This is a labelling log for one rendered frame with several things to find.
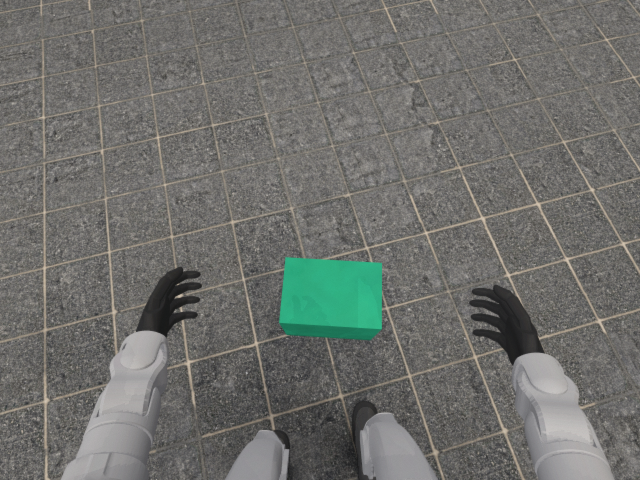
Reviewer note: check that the left robot thigh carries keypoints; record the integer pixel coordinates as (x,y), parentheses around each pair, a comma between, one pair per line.
(261,459)

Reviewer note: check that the carton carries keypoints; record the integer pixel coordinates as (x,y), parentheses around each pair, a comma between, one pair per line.
(331,298)

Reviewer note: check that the left robot shin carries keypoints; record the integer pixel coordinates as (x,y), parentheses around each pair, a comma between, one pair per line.
(267,434)

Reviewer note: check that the left robot hand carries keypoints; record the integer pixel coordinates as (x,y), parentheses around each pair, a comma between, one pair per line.
(157,315)

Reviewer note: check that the robot right forearm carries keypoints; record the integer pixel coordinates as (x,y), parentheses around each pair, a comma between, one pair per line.
(562,442)

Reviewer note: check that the right robot hand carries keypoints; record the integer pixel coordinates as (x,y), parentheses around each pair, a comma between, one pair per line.
(518,335)

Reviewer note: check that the robot left forearm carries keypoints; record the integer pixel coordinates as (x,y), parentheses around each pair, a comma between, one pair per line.
(121,430)

